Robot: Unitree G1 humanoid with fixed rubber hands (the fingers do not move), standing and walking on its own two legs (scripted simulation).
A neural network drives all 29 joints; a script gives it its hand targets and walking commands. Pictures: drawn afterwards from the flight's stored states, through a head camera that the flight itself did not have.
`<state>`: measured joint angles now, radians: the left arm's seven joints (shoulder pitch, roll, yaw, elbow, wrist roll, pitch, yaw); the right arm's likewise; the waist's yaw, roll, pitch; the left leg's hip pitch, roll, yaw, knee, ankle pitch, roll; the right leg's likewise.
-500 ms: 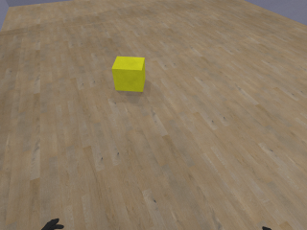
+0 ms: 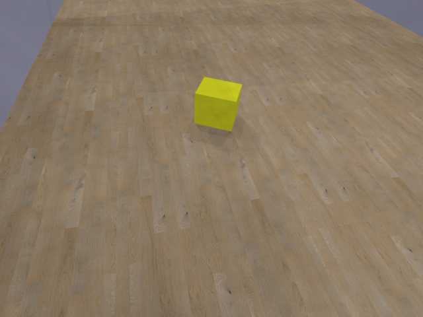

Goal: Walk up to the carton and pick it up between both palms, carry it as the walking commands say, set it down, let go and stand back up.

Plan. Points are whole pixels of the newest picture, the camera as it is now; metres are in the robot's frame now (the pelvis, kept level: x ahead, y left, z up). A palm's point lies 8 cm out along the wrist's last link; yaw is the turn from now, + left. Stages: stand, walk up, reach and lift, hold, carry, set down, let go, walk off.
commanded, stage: walk up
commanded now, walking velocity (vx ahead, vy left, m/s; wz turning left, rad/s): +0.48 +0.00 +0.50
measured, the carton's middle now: (217, 104) +1.67 +0.01 -0.64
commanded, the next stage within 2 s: none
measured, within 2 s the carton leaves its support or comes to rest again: neither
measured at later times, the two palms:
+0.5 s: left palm (112, 213) +0.40 +0.28 -0.13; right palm out of the picture +0.14 -0.18 -0.15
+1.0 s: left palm (94, 271) +0.25 +0.28 -0.14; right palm (228, 138) +0.69 -0.02 -0.10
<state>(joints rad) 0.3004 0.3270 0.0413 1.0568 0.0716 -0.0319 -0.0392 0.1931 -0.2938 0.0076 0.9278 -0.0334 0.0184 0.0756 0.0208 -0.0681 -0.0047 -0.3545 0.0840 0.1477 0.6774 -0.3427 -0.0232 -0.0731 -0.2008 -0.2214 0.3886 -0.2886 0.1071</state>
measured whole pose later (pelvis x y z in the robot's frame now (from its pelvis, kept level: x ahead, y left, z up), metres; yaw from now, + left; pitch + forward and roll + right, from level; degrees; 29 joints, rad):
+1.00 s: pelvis +0.43 +0.12 +0.00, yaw +21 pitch +0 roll -1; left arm 0.43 0.18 0.01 1.21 0.03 -0.08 -0.01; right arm -0.03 -0.21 -0.02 0.99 -0.03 -0.02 0.04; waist 0.11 -0.02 0.02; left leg -0.38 0.10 0.08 0.57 -0.20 -0.02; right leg -0.05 -0.08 -0.27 0.33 -0.26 0.03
